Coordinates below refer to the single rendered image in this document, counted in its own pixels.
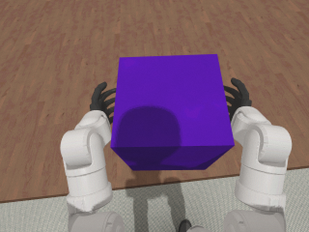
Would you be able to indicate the robot right forearm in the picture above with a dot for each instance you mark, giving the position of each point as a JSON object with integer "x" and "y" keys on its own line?
{"x": 264, "y": 160}

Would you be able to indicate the robot left forearm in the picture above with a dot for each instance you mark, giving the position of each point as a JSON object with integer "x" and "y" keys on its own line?
{"x": 84, "y": 162}

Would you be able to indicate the robot right foot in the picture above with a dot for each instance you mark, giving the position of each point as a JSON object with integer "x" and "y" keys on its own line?
{"x": 184, "y": 225}

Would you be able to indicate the left robot hand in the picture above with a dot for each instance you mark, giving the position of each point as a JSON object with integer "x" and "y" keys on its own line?
{"x": 99, "y": 103}

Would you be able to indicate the right robot hand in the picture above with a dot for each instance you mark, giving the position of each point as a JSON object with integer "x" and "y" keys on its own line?
{"x": 241, "y": 97}

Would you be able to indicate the carton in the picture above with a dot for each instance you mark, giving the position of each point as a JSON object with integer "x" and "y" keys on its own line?
{"x": 170, "y": 113}

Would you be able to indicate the right robot upper arm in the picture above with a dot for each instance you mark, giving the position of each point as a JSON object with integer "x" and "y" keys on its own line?
{"x": 250, "y": 221}

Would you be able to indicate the left robot upper arm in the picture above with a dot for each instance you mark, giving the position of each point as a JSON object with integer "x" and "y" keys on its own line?
{"x": 99, "y": 222}

